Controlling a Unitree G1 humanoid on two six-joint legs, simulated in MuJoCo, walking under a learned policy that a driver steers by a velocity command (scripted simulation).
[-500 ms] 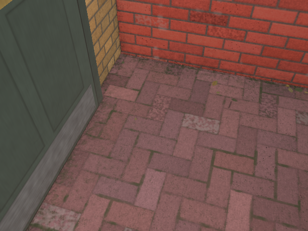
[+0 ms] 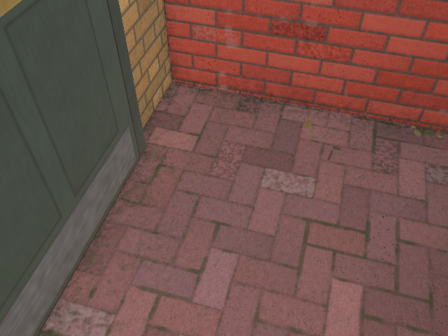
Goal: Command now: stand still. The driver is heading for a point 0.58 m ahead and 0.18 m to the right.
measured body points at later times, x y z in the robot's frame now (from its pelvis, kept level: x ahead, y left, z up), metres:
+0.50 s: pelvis +0.01 +0.00 +0.00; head +0.02 +0.00 +0.45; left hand -0.04 +0.21 -0.15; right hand +0.05 -0.24 -0.15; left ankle +0.06 +0.12 -0.73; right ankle -0.07 -0.13 -0.73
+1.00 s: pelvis +0.06 +0.02 +0.00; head +0.06 +0.02 +0.45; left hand -0.01 +0.25 -0.15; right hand +0.13 -0.23 -0.13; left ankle +0.06 +0.12 -0.73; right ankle -0.07 -0.13 -0.73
